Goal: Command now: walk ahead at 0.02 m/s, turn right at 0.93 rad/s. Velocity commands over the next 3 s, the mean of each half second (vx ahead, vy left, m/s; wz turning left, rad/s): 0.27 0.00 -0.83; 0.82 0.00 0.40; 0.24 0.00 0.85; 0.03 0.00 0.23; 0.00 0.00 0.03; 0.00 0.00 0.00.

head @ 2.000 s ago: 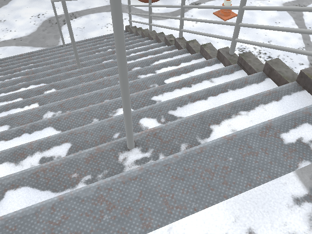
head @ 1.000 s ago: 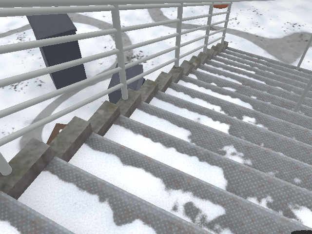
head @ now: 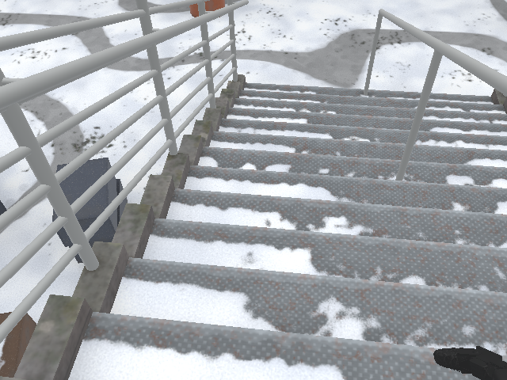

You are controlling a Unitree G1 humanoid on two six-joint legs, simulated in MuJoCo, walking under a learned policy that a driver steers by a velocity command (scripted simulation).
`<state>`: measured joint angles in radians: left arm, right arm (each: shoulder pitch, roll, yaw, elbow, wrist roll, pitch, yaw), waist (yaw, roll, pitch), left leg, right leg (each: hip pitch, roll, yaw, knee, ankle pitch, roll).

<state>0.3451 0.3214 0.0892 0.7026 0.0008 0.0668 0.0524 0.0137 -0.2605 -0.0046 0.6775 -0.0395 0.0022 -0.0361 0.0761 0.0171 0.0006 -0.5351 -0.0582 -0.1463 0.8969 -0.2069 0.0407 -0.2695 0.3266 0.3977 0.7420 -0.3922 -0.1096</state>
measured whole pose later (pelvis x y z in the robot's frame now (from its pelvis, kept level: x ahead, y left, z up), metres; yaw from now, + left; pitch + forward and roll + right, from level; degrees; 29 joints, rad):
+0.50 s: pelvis +0.03 -0.05 -0.01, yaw -24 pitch +1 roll +0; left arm 0.40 0.24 0.01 0.75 0.02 0.02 -0.01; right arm 0.25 -0.33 -0.08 0.71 -0.04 0.02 0.02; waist 0.00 0.07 -0.03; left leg -0.63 0.07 -0.08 1.00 -0.08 -0.04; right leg -0.27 0.12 0.04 0.76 -0.50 -0.11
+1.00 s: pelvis +0.33 -0.14 -0.15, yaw -8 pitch +0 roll +2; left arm 0.22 0.22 0.00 0.81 0.07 -0.05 0.04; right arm 0.45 -0.28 -0.06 0.90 0.00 -0.02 0.00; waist -0.01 0.00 0.06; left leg -0.22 -0.22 -0.05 0.67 -0.44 0.16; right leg -0.64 -0.02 0.11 1.44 -0.44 0.02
